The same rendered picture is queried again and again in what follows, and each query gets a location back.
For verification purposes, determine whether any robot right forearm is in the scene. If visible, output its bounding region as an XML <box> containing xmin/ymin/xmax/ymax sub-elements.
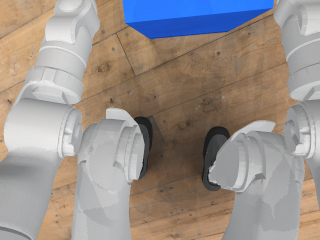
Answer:
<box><xmin>273</xmin><ymin>0</ymin><xmax>320</xmax><ymax>101</ymax></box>

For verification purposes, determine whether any left robot upper arm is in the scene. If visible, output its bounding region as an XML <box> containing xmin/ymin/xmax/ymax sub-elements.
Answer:
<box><xmin>0</xmin><ymin>98</ymin><xmax>83</xmax><ymax>240</ymax></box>

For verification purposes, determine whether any right robot foot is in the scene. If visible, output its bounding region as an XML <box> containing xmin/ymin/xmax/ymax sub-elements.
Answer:
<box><xmin>201</xmin><ymin>126</ymin><xmax>230</xmax><ymax>191</ymax></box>

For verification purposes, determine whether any right robot upper arm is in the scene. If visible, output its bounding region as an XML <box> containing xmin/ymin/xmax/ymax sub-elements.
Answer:
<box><xmin>283</xmin><ymin>99</ymin><xmax>320</xmax><ymax>210</ymax></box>

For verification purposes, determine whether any left robot thigh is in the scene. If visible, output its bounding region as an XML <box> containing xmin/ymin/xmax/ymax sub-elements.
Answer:
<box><xmin>71</xmin><ymin>118</ymin><xmax>145</xmax><ymax>240</ymax></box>

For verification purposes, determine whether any carton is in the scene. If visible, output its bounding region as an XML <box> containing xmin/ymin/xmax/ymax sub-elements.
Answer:
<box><xmin>122</xmin><ymin>0</ymin><xmax>274</xmax><ymax>39</ymax></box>

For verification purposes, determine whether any robot left forearm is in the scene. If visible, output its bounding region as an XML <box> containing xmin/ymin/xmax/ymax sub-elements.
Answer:
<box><xmin>3</xmin><ymin>0</ymin><xmax>100</xmax><ymax>148</ymax></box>

